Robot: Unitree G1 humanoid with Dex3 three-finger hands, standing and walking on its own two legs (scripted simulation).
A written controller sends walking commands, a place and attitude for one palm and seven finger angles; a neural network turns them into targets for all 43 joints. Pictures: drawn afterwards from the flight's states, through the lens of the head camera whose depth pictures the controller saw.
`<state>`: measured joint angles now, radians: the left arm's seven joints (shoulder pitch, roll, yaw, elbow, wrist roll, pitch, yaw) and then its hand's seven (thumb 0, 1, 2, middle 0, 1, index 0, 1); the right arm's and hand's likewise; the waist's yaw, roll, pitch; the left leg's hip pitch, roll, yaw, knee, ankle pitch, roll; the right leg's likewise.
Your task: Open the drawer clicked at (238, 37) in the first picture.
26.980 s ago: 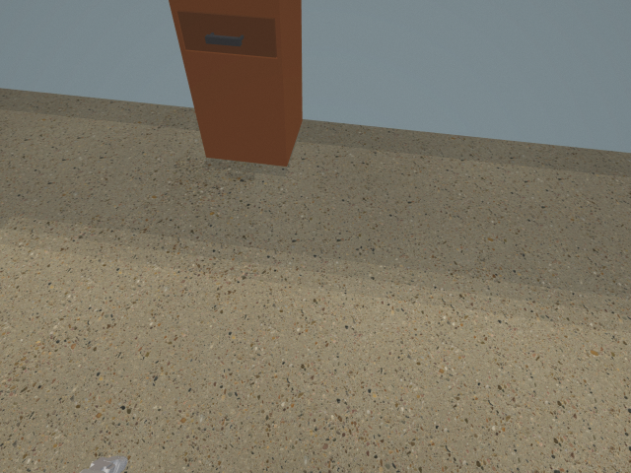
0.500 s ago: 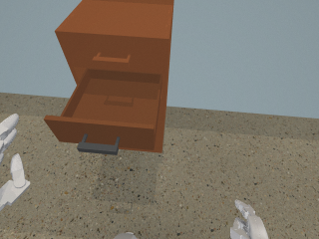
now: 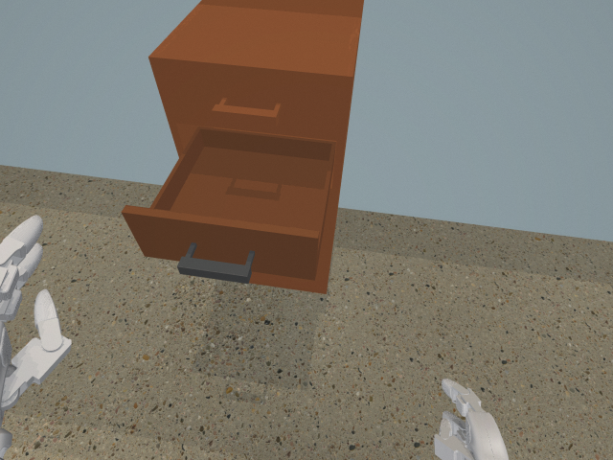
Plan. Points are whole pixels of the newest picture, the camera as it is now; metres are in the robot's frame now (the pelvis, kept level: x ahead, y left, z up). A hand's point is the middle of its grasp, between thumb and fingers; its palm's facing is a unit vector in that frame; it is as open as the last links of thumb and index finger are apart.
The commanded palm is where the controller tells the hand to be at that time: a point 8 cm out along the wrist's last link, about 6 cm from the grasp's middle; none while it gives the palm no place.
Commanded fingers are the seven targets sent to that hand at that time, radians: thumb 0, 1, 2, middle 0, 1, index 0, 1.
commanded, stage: let the arm hang, fingers relaxed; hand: left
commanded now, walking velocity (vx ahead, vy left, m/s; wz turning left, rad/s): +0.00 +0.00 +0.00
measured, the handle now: (218, 260) +0.49 +0.20 -0.14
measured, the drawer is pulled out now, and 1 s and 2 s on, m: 0.30 0.30 0.30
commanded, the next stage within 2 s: look to check the result in 1.16 s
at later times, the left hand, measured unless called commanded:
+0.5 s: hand out of the picture -0.02 +0.18 -0.18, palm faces +0.05 -0.98 -0.19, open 7.0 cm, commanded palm none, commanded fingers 0.00 0.90 0.90 -0.20 -0.30 -0.20 -0.30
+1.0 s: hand out of the picture -0.01 +0.15 -0.18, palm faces +0.05 -0.99 -0.15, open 7.3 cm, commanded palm none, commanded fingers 0.00 0.90 0.90 -0.20 -0.30 -0.20 -0.30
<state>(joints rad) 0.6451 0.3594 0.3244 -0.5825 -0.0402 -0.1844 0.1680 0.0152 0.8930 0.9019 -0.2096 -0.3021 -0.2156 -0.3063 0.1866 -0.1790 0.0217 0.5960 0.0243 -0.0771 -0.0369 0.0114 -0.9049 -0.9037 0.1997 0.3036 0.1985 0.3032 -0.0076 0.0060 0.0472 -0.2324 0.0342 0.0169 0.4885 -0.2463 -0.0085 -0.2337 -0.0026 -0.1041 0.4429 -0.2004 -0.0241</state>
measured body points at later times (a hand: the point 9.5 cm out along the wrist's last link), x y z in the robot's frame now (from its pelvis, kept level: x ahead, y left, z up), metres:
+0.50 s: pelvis +0.00 +0.00 +0.00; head +0.03 +0.01 +0.45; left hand -0.03 +0.23 -0.16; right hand -0.01 -0.23 -0.15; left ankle +0.01 +0.12 -0.74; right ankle +0.02 -0.10 -0.74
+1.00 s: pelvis +0.01 +0.00 +0.00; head +0.01 -0.01 +0.45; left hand -0.01 +0.20 -0.16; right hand -0.03 -0.19 -0.17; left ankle +0.01 +0.12 -0.74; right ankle +0.02 -0.10 -0.74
